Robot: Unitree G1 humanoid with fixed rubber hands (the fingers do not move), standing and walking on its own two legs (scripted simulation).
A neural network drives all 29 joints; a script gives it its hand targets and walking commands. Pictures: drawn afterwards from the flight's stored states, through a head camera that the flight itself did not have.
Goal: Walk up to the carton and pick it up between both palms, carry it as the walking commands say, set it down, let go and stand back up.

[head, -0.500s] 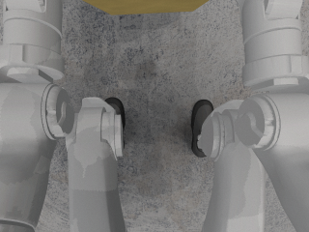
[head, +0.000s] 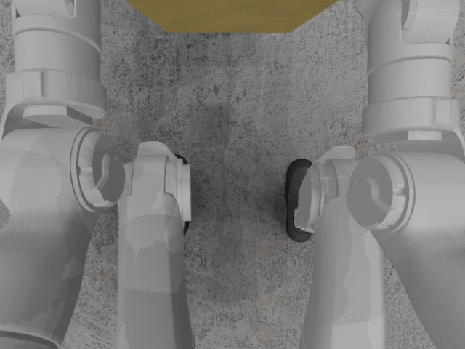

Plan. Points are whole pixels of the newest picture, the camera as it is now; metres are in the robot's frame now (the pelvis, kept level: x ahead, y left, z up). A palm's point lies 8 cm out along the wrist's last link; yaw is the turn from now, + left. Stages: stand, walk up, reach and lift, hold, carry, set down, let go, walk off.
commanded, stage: reach and lift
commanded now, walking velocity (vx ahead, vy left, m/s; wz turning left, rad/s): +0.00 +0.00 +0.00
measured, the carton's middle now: out of the picture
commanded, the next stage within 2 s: none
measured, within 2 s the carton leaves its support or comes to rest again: neither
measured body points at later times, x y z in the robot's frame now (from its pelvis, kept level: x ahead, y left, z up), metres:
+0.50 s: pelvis -0.01 +0.00 +0.05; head +0.33 +0.03 +0.34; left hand +0.56 +0.20 -0.04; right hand +0.57 -0.10 -0.02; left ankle +0.15 +0.15 -0.38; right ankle +0.15 -0.15 -0.38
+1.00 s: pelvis -0.01 +0.00 +0.10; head +0.30 +0.03 +0.42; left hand +0.54 +0.20 +0.03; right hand +0.55 -0.11 +0.05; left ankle +0.15 +0.15 -0.38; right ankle +0.15 -0.15 -0.38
